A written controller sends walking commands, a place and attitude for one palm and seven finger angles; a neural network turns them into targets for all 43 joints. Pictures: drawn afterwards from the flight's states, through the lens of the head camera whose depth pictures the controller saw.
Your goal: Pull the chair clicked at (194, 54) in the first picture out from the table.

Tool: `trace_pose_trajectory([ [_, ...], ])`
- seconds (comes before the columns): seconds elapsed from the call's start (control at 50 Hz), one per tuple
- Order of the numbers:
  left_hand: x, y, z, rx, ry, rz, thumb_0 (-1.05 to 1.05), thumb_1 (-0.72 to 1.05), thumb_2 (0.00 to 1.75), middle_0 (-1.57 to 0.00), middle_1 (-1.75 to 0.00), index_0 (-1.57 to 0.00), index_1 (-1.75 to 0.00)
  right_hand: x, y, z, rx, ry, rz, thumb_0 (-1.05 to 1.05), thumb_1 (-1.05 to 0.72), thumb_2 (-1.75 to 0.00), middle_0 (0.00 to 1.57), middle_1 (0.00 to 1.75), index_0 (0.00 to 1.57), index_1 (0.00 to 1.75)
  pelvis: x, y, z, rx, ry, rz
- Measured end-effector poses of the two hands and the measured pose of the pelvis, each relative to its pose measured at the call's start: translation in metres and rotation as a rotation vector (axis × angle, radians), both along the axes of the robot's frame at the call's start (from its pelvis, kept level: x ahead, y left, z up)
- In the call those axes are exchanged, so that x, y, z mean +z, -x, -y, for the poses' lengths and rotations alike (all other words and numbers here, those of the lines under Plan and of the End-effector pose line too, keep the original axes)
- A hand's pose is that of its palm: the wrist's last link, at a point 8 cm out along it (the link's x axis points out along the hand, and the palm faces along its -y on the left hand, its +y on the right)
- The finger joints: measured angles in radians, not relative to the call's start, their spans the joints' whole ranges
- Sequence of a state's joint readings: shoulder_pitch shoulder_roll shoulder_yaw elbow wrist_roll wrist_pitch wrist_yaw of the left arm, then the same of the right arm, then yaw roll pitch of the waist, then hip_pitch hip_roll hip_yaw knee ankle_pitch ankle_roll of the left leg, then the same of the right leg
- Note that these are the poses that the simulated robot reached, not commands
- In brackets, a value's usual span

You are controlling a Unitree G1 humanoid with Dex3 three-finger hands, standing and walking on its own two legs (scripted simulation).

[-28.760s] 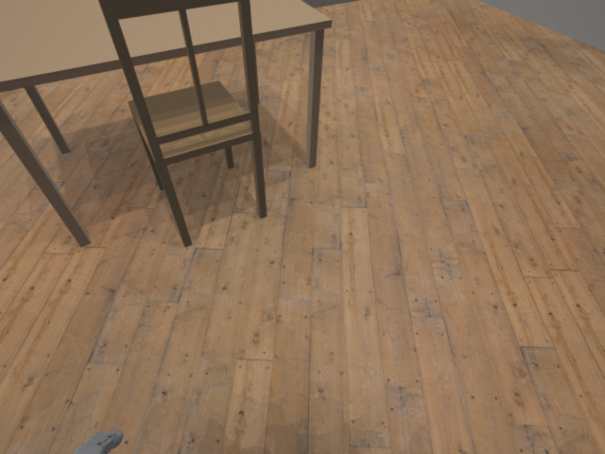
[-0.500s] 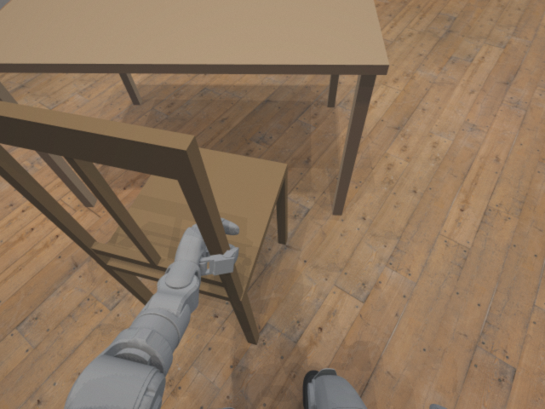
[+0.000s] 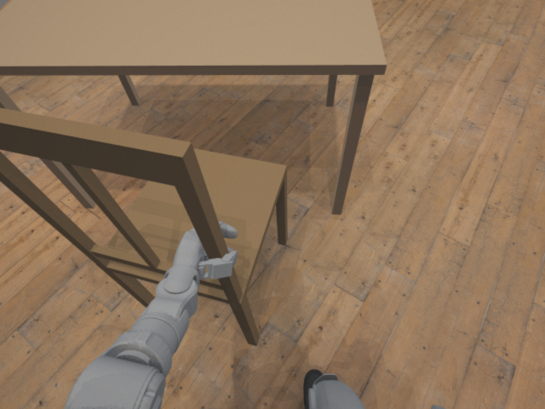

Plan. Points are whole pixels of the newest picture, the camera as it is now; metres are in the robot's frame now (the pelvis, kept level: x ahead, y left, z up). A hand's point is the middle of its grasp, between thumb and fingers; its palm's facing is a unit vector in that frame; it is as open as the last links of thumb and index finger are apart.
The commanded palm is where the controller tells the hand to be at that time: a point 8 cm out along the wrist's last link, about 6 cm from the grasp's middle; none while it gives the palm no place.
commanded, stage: step backward, pulling the chair out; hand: left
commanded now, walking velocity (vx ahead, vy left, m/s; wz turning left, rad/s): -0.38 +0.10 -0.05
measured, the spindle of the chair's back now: (122, 223) +0.42 +0.28 -0.03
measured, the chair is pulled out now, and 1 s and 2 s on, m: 0.31 0.31 0.31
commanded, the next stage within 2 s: stop walking, hand still on the chair in 1.18 s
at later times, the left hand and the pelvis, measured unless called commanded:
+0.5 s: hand (225, 260) +0.35 +0.09 -0.05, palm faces -0.11 -0.98 -0.14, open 6.1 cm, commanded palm +0.36 +0.15 -0.05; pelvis +0.00 +0.01 +0.00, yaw -1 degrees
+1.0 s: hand (225, 260) +0.35 +0.09 -0.05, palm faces -0.11 -0.98 -0.14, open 6.1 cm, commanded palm +0.35 +0.15 -0.05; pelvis -0.01 +0.01 +0.00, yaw -1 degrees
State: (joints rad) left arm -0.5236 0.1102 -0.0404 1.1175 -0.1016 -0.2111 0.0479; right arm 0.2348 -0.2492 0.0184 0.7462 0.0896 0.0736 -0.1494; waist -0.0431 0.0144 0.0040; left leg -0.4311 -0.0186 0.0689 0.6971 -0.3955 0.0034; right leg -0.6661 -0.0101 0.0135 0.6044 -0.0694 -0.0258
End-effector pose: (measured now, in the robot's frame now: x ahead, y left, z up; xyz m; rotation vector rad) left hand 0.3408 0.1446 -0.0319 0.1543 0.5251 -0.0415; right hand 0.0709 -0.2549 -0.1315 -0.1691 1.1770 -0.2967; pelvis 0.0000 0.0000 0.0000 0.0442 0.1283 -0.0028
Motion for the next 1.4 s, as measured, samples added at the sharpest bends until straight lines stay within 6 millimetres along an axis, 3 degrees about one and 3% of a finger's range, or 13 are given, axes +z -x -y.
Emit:
trace_pose_trajectory([
  [0.28, 0.0, -0.001, -0.001, -0.025, -0.002, 0.003, 0.12, 0.56, 0.78, -0.3, -1.25, -0.5, -1.44, 0.013, 0.009, 0.004, -0.025, 0.049, 0.009, 0.01, -0.91, -0.9, 0.2, 0.3, 0.2, 0.3, 0.003, 0.003, -0.008, -0.004, 0.001, -0.006],
  [0.56, 0.0, -0.001, -0.001, -0.029, -0.009, 0.009, 0.11, 0.55, 0.8, -0.32, -1.26, -0.5, -1.44, -0.001, 0.004, -0.008, -0.015, 0.0, 0.003, 0.01, -0.91, -0.9, 0.21, 0.3, 0.2, 0.3, -0.002, -0.002, -0.004, -0.013, -0.004, -0.004],
  [0.92, 0.0, -0.001, -0.001, -0.022, -0.009, 0.011, 0.11, 0.55, 0.81, -0.32, -1.27, -0.5, -1.44, 0.014, 0.019, 0.011, -0.038, 0.058, -0.004, 0.01, -0.91, -0.9, 0.21, 0.3, 0.2, 0.3, 0.002, 0.008, -0.004, -0.003, 0.0, -0.016],
  [1.26, 0.0, -0.001, -0.001, -0.028, -0.011, 0.012, 0.11, 0.54, 0.8, -0.32, -1.28, -0.5, -1.44, 0.003, 0.013, -0.005, -0.03, 0.01, -0.01, 0.01, -0.91, -0.9, 0.21, 0.3, 0.2, 0.3, -0.001, 0.003, -0.005, -0.007, 0.0, -0.014],
  [1.4, 0.0, 0.002, -0.002, -0.031, -0.008, 0.011, 0.11, 0.55, 0.8, -0.31, -1.28, -0.5, -1.44, 0.013, 0.01, -0.006, -0.04, 0.023, 0.02, 0.01, -0.91, -0.9, 0.21, 0.3, 0.2, 0.3, 0.002, 0.005, -0.008, -0.018, -0.004, 0.0],
])
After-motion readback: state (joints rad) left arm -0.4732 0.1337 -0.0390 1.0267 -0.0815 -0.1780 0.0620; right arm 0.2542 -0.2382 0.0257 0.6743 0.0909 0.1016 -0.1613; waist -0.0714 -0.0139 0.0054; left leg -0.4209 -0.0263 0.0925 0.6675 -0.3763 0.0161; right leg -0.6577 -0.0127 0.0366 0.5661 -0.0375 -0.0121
